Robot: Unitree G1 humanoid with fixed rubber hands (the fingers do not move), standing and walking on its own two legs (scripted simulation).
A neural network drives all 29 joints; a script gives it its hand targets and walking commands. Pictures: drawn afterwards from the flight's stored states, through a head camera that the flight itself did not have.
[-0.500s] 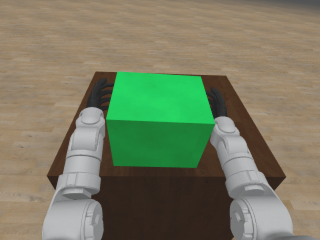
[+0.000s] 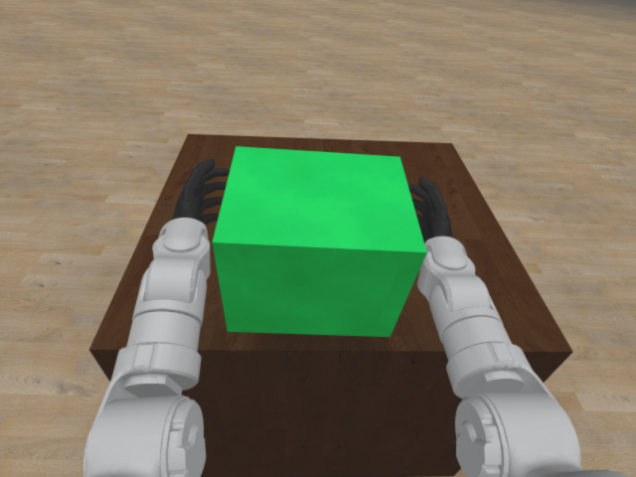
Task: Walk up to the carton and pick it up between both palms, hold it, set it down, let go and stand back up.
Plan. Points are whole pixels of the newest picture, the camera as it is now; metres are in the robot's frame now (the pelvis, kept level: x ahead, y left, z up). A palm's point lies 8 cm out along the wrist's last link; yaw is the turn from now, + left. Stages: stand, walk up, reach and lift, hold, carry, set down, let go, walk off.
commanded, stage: set down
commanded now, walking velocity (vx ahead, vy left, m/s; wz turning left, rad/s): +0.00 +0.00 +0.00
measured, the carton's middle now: (314, 243) +0.40 +0.02 +0.12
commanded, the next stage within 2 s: none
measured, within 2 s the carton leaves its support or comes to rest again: neither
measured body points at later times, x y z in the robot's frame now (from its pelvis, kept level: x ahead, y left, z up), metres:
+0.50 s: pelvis +0.00 +0.00 +0.00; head -0.01 +0.02 +0.45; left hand +0.42 +0.17 +0.13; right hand +0.41 -0.15 +0.11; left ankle +0.04 +0.07 -0.74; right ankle -0.01 -0.13 -0.74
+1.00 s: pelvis +0.02 +0.00 +0.00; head +0.02 +0.02 +0.45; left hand +0.44 +0.16 +0.11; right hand +0.42 -0.15 +0.09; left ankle +0.04 +0.07 -0.74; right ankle -0.01 -0.13 -0.74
